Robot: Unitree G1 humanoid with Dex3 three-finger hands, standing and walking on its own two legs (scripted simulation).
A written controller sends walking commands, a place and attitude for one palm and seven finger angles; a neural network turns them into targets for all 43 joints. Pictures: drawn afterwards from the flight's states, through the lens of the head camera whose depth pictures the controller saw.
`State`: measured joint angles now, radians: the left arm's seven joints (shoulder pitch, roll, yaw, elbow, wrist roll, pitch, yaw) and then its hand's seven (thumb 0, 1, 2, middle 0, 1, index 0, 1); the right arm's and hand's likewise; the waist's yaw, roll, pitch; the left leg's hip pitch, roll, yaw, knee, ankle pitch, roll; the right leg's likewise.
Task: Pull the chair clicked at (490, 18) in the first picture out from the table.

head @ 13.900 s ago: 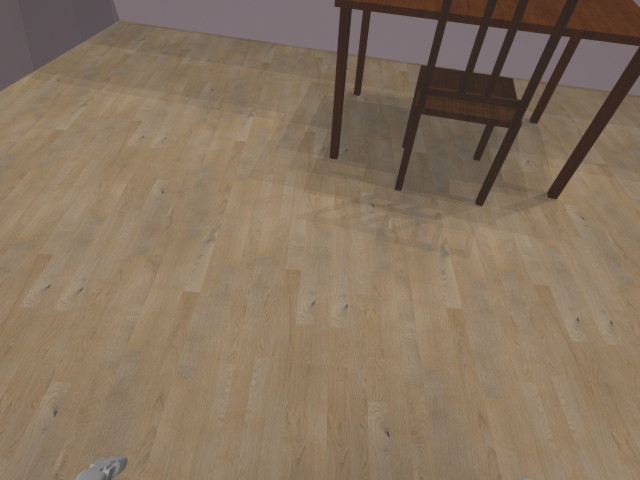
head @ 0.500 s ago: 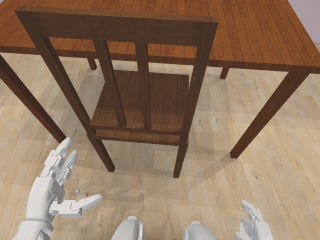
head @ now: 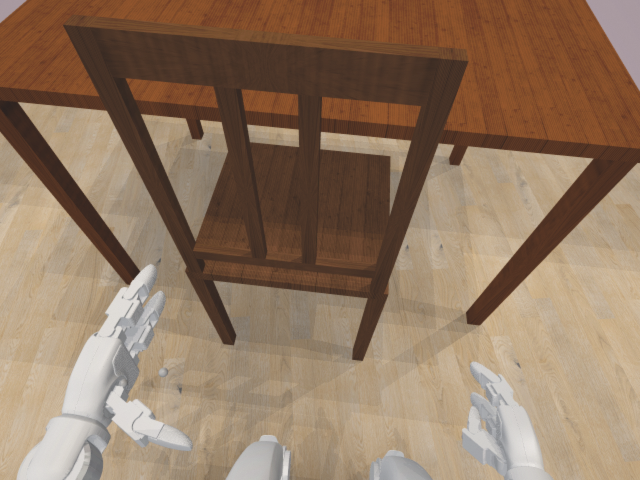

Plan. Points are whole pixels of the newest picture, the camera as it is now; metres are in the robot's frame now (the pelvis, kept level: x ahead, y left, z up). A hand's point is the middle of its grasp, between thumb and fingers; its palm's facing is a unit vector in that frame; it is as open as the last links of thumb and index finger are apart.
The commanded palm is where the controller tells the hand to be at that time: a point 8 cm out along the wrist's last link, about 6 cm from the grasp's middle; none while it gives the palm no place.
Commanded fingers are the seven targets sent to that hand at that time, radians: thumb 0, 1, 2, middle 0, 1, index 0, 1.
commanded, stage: raise the hand toward the chair's back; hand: left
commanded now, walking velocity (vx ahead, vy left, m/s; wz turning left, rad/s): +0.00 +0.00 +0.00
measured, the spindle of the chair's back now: (247, 190) +0.51 +0.15 +0.02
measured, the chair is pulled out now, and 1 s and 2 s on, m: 0.00 0.00 0.00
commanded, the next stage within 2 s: aim the fingers beside a spindle in 0.68 s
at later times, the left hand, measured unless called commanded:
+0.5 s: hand (150, 352) +0.24 +0.21 +0.05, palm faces -0.02 -1.00 -0.06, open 16.9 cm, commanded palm +0.22 +0.26 +0.05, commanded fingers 0.00 -0.50 0.30 -0.06 -0.08 -0.06 -0.08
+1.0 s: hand (180, 347) +0.26 +0.18 +0.04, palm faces -0.09 -1.00 -0.04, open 16.9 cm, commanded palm +0.24 +0.24 +0.04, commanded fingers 0.00 -0.50 0.30 -0.06 -0.08 -0.06 -0.08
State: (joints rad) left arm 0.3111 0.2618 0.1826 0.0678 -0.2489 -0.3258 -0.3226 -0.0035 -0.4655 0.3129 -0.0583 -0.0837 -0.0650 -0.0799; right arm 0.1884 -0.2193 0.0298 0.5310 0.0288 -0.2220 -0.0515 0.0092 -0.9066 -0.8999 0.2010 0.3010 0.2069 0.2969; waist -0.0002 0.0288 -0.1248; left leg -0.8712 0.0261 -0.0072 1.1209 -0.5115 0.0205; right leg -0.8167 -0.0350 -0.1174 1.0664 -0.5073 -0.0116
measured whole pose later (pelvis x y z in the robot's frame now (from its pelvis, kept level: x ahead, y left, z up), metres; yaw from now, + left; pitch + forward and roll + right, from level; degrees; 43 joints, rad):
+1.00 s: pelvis +0.00 +0.00 +0.00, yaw +0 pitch +15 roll -2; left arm 0.22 0.25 0.18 0.13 -0.26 -0.37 -0.33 -0.01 -0.50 0.30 -0.06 -0.08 -0.06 -0.08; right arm 0.22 -0.25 0.02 0.57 0.02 -0.25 -0.04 0.01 -0.91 -0.90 0.20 0.30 0.21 0.30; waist -0.02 0.03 -0.12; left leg -0.87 0.03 -0.01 1.10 -0.50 0.01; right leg -0.82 -0.03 -0.12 1.06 -0.50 -0.02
